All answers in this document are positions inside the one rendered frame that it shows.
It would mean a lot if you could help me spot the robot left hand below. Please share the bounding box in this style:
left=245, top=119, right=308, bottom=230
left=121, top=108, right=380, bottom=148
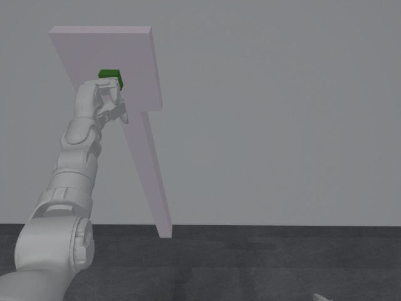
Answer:
left=74, top=77, right=128, bottom=130

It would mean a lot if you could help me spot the button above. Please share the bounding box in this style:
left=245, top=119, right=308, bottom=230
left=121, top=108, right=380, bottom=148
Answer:
left=98, top=70, right=123, bottom=91

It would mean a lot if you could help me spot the left robot forearm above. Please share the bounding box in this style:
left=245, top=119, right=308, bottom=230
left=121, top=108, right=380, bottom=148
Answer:
left=14, top=117, right=102, bottom=269

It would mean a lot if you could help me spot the panel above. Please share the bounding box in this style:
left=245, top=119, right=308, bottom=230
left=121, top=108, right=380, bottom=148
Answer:
left=48, top=26, right=172, bottom=238

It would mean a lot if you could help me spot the left robot upper arm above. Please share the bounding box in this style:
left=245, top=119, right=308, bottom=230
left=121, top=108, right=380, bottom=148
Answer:
left=0, top=215, right=95, bottom=301

